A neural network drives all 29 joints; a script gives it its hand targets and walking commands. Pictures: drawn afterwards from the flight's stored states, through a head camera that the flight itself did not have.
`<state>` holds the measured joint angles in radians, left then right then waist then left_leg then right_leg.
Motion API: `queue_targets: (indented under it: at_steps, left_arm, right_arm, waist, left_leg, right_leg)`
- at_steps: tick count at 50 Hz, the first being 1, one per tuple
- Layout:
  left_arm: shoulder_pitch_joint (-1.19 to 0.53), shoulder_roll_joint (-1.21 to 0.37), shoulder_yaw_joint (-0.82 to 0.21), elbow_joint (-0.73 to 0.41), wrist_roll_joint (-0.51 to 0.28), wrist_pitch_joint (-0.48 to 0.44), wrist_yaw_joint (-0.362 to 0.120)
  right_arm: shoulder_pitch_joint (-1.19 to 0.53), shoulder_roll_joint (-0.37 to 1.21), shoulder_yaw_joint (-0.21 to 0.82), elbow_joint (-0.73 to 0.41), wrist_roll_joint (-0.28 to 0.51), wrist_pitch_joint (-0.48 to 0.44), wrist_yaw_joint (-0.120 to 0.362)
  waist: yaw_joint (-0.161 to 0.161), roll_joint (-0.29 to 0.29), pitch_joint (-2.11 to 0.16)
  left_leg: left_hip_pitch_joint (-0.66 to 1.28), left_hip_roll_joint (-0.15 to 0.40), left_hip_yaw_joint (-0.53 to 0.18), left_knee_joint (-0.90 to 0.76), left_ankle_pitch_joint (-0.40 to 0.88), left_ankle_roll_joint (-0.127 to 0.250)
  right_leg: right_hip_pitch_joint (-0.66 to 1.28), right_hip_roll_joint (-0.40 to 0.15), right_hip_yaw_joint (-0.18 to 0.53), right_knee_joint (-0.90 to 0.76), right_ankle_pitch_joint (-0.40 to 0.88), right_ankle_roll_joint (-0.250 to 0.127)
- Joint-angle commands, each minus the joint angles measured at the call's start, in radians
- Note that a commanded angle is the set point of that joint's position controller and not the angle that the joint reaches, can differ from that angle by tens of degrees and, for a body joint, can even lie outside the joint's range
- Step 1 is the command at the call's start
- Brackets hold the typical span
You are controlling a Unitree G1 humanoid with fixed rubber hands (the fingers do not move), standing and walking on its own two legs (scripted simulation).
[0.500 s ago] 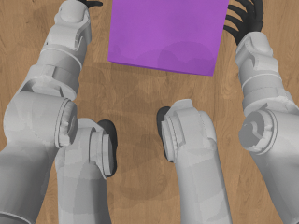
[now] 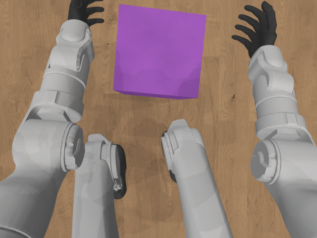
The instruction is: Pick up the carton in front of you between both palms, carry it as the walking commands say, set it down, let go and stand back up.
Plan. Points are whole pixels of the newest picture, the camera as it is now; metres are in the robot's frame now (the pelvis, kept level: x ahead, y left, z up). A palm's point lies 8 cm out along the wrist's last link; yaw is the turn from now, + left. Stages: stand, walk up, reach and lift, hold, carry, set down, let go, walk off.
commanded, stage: set down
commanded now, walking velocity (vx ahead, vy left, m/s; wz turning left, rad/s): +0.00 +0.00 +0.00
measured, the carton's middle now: (156, 63) +0.49 -0.09 -0.31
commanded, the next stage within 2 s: let go in 0.66 s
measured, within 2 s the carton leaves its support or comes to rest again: neither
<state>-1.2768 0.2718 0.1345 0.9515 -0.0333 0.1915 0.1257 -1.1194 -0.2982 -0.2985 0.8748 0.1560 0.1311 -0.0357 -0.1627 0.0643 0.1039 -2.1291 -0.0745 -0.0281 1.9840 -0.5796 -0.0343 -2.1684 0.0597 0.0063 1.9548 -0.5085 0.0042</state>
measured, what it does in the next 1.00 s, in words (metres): rises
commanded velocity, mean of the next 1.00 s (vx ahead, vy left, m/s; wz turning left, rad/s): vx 0.00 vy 0.00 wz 0.00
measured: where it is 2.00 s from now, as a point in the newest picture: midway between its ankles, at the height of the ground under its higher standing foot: (147, 172)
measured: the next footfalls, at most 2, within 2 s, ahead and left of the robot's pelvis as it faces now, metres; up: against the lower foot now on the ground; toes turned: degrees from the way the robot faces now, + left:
none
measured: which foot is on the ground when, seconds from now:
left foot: down 0.00-1.00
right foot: down 0.00-1.00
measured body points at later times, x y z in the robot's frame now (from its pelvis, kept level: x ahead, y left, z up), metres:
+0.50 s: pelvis +0.03 +0.01 +0.12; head +0.32 -0.01 +0.46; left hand +0.57 +0.08 +0.02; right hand +0.47 -0.31 +0.03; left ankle +0.10 +0.12 -0.40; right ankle +0.12 -0.11 -0.40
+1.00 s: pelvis +0.07 +0.00 +0.26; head +0.31 -0.02 +0.64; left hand +0.48 +0.12 +0.15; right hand +0.42 -0.29 +0.15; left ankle +0.10 +0.12 -0.40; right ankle +0.12 -0.11 -0.40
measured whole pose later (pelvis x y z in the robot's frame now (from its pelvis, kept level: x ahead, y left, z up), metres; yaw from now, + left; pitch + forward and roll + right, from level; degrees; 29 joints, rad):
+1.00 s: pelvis +0.07 +0.00 +0.26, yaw +1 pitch +36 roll +1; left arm -0.58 0.03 0.18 0.58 0.13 0.17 0.16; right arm -0.51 -0.24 -0.29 0.64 -0.05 0.09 0.17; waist -0.11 0.04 -0.08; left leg -1.21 -0.06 -0.07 0.91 -0.32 -0.02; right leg -1.24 0.03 0.03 0.91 -0.29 -0.01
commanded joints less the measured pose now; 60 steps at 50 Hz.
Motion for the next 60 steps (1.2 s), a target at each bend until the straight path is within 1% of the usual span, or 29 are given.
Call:
queue_targets:
  at_steps: [1, 3, 5, 6, 7, 8, 9, 10, 11, 12, 17, 19, 20, 23, 24, 25, 26, 28, 31, 35, 36, 37, 42, 43, 44, 45, 51, 53, 60]
  left_arm:
    - [-0.202, 0.075, 0.008, -0.107, 0.017, -0.017, -0.011]
    - [-0.208, 0.067, -0.002, -0.140, 0.011, -0.018, -0.014]
    - [-0.178, 0.050, 0.012, -0.060, 0.029, -0.014, -0.019]
    - [-0.175, 0.082, 0.038, -0.082, 0.039, -0.016, -0.013]
    - [-0.205, 0.089, 0.056, -0.150, 0.053, -0.017, -0.011]
    - [-0.183, 0.073, 0.022, -0.105, 0.038, -0.017, -0.015]
    - [-0.165, 0.043, -0.006, -0.162, 0.020, -0.017, -0.017]
    - [-0.170, 0.029, -0.002, -0.142, 0.021, -0.002, -0.019]
    - [-0.172, 0.055, 0.023, -0.134, 0.038, -0.009, -0.011]
    - [-0.156, 0.040, 0.028, -0.118, 0.038, 0.000, -0.011]
    - [-0.136, 0.012, -0.035, -0.254, 0.036, 0.029, -0.010]
    - [-0.151, 0.022, -0.010, -0.308, 0.012, 0.044, -0.006]
    - [-0.112, 0.018, 0.005, -0.261, 0.063, 0.048, -0.012]
    - [-0.101, 0.028, 0.015, -0.260, 0.045, 0.039, -0.009]
    - [-0.011, 0.013, 0.043, -0.167, 0.094, 0.043, -0.016]
    - [0.015, -0.057, -0.009, -0.222, 0.036, 0.024, -0.018]
    - [-0.056, 0.029, 0.045, -0.276, 0.093, 0.015, -0.017]
    - [-0.041, -0.030, 0.032, -0.266, 0.096, 0.013, -0.016]
    - [0.034, -0.081, -0.007, -0.244, 0.066, 0.024, -0.023]
    - [0.025, -0.046, 0.065, -0.315, 0.092, 0.017, -0.017]
    - [0.026, -0.014, 0.035, -0.252, 0.100, 0.019, -0.016]
    - [0.104, -0.073, 0.054, -0.295, 0.111, 0.019, -0.011]
    - [0.324, -0.162, 0.064, -0.367, 0.166, 0.002, 0.031]
    - [0.428, -0.201, 0.048, -0.360, 0.162, 0.001, 0.037]
    - [0.426, -0.225, 0.044, -0.419, 0.177, -0.008, 0.041]
    - [0.444, -0.202, 0.061, -0.397, 0.182, -0.021, 0.041]
    - [0.667, -0.208, 0.025, -0.510, 0.147, -0.061, 0.033]
    - [0.698, -0.184, 0.013, -0.516, 0.150, -0.081, 0.015]
    - [0.978, -0.144, -0.033, -0.552, 0.113, -0.155, -0.034]
  right_arm:
    - [-0.159, -0.119, -0.023, -0.099, 0.005, -0.014, 0.013]
    - [-0.127, -0.136, -0.034, -0.128, -0.038, -0.006, 0.009]
    - [-0.148, -0.084, -0.030, -0.063, -0.011, -0.001, 0.016]
    - [-0.148, -0.125, -0.094, -0.127, -0.070, -0.002, 0.014]
    - [-0.159, -0.101, -0.033, -0.165, -0.027, -0.012, 0.017]
    - [-0.108, -0.089, -0.045, -0.127, -0.038, -0.017, 0.023]
    - [-0.102, -0.135, -0.039, -0.140, -0.031, -0.016, 0.038]
    - [-0.068, -0.149, -0.056, -0.112, -0.027, 0.002, 0.040]
    - [-0.110, -0.148, -0.054, -0.129, -0.034, 0.000, 0.042]
    - [-0.079, -0.113, -0.066, -0.156, -0.053, 0.000, 0.043]
    - [-0.044, -0.119, -0.091, -0.146, -0.035, 0.024, 0.071]
    - [-0.030, -0.180, -0.134, -0.219, -0.075, 0.018, 0.071]
    - [-0.038, -0.128, -0.103, -0.194, -0.041, 0.033, 0.067]
    - [-0.046, -0.140, -0.110, -0.232, -0.057, 0.013, 0.089]
    - [0.053, -0.091, -0.110, -0.149, -0.074, 0.019, 0.080]
    - [0.046, -0.056, -0.090, -0.184, -0.065, 0.005, 0.090]
    - [0.002, -0.113, -0.132, -0.209, -0.075, -0.002, 0.087]
    - [0.014, -0.099, -0.112, -0.213, -0.070, -0.012, 0.097]
    - [0.095, -0.087, -0.120, -0.181, -0.080, -0.021, 0.109]
    - [0.038, -0.147, -0.153, -0.218, -0.131, -0.022, 0.124]
    - [0.083, -0.114, -0.122, -0.196, -0.116, -0.027, 0.130]
    - [0.109, -0.154, -0.146, -0.214, -0.138, -0.019, 0.134]
    - [0.352, -0.108, -0.112, -0.211, -0.183, -0.031, 0.186]
    - [0.356, -0.081, -0.043, -0.290, -0.173, -0.040, 0.190]
    - [0.384, -0.097, -0.036, -0.255, -0.184, -0.032, 0.205]
    - [0.447, -0.077, -0.067, -0.283, -0.236, -0.041, 0.202]
    - [0.625, -0.066, 0.068, -0.357, -0.187, -0.081, 0.211]
    - [0.684, -0.021, 0.081, -0.394, -0.158, -0.093, 0.205]
    - [0.958, 0.014, 0.172, -0.425, -0.125, -0.125, 0.171]
  waist:
    - [-0.035, 0.010, -1.068]
    - [-0.080, -0.012, -1.121]
    - [-0.024, 0.031, -1.058]
    - [-0.096, -0.007, -1.048]
    - [-0.013, -0.020, -1.055]
    - [-0.080, 0.017, -1.124]
    - [-0.048, 0.021, -1.171]
    - [-0.108, 0.058, -1.124]
    - [-0.044, 0.053, -1.077]
    - [-0.109, -0.024, -1.149]
    - [-0.072, 0.164, -1.256]
    - [-0.144, 0.050, -1.236]
    - [-0.056, 0.093, -1.195]
    - [-0.087, 0.025, -1.196]
    - [-0.022, 0.040, -1.123]
    - [-0.074, 0.007, -1.088]
    - [-0.046, 0.108, -1.173]
    - [-0.025, 0.090, -1.145]
    - [-0.093, 0.088, -1.127]
    - [-0.051, 0.020, -1.103]
    - [-0.113, 0.003, -1.129]
    - [-0.038, 0.066, -1.130]
    - [-0.041, 0.060, -1.090]
    - [0.014, 0.033, -1.064]
    - [0.020, 0.040, -1.038]
    - [-0.055, -0.043, -1.019]
    - [0.027, -0.095, -0.889]
    - [-0.011, -0.090, -0.814]
    - [0.077, -0.072, -0.691]
  left_leg:
    - [0.361, -0.051, 0.116, -0.186, 0.061, 0.026]
    - [0.397, -0.065, 0.109, -0.214, 0.053, 0.025]
    - [0.409, -0.065, 0.124, -0.250, 0.050, 0.017]
    - [0.405, -0.053, 0.086, -0.287, 0.057, 0.020]
    - [0.457, -0.049, 0.102, -0.295, 0.119, 0.027]
    - [0.485, -0.060, 0.116, -0.280, 0.114, 0.014]
    - [0.495, -0.061, 0.106, -0.300, 0.167, 0.005]
    - [0.494, -0.047, 0.101, -0.330, 0.117, 0.004]
    - [0.515, -0.051, 0.101, -0.349, 0.113, 0.003]
    - [0.544, -0.051, 0.092, -0.367, 0.129, 0.011]
    - [0.791, -0.053, 0.091, -0.443, 0.227, -0.023]
    - [0.782, -0.044, 0.052, -0.503, 0.216, -0.012]
    - [0.811, -0.051, 0.078, -0.505, 0.247, -0.009]
    - [0.815, -0.045, 0.051, -0.566, 0.261, -0.005]
    - [0.780, -0.057, 0.081, -0.587, 0.194, -0.005]
    - [0.818, -0.046, 0.050, -0.640, 0.240, 0.005]
    - [0.823, -0.055, 0.067, -0.632, 0.294, -0.012]
    - [0.893, -0.042, 0.043, -0.652, 0.378, -0.010]
    - [0.963, -0.027, 0.021, -0.744, 0.327, -0.023]
    - [1.024, -0.032, 0.002, -0.827, 0.345, -0.012]
    - [1.061, -0.028, 0.027, -0.851, 0.315, -0.013]
    - [1.058, -0.035, 0.034, -0.877, 0.373, -0.025]
    - [1.297, -0.008, -0.024, -0.979, 0.614, -0.019]
    - [1.336, -0.019, -0.013, -1.005, 0.592, -0.018]
    - [1.252, -0.019, 0.004, -1.023, 0.546, -0.026]
    - [1.239, -0.027, 0.017, -1.064, 0.511, -0.011]
    - [1.219, -0.023, 0.028, -1.200, 0.401, -0.004]
    - [1.274, -0.005, 0.027, -1.240, 0.344, 0.006]
    - [1.380, -0.010, 0.013, -1.344, 0.478, 0.019]
  right_leg:
    - [0.690, 0.004, -0.065, -0.258, 0.301, 0.047]
    - [0.794, 0.010, -0.052, -0.303, 0.316, 0.050]
    - [0.723, 0.003, -0.070, -0.342, 0.231, 0.047]
    - [0.727, 0.000, -0.073, -0.340, 0.303, 0.049]
    - [0.719, 0.010, -0.079, -0.351, 0.330, 0.046]
    - [0.785, 0.012, -0.069, -0.380, 0.330, 0.045]
    - [0.814, 0.008, -0.069, -0.359, 0.416, 0.055]
    - [0.778, 0.015, -0.061, -0.390, 0.396, 0.043]
    - [0.765, 0.005, -0.062, -0.403, 0.353, 0.041]
    - [0.822, 0.017, -0.086, -0.431, 0.386, 0.055]
    - [0.757, 0.007, -0.099, -0.470, 0.423, 0.039]
    - [0.834, -0.001, -0.119, -0.528, 0.445, 0.035]
    - [0.798, 0.012, -0.095, -0.538, 0.434, 0.045]
    - [0.890, 0.025, -0.111, -0.575, 0.499, 0.050]
    - [0.935, 0.024, -0.093, -0.612, 0.439, 0.067]
    - [0.924, 0.026, -0.113, -0.634, 0.460, 0.059]
    - [0.955, 0.004, -0.073, -0.646, 0.533, 0.042]
    - [0.909, 0.013, -0.064, -0.683, 0.556, 0.050]
    - [0.988, 0.015, -0.083, -0.744, 0.535, 0.038]
    - [1.033, 0.002, -0.085, -0.826, 0.504, 0.032]
    - [1.097, 0.022, -0.100, -0.865, 0.504, 0.037]
    - [1.124, 0.002, -0.069, -0.881, 0.543, 0.026]
    - [1.191, 0.004, -0.061, -0.989, 0.645, 0.015]
    - [1.230, 0.005, -0.060, -1.012, 0.604, 0.014]
    - [1.293, -0.001, -0.043, -1.028, 0.628, 0.008]
    - [1.361, 0.009, -0.054, -1.051, 0.656, 0.020]
    - [1.678, -0.023, 0.011, -1.154, 0.635, 0.006]
    - [1.649, -0.018, -0.001, -1.188, 0.552, 0.017]
    - [1.919, -0.048, 0.042, -1.263, 0.778, 0.009]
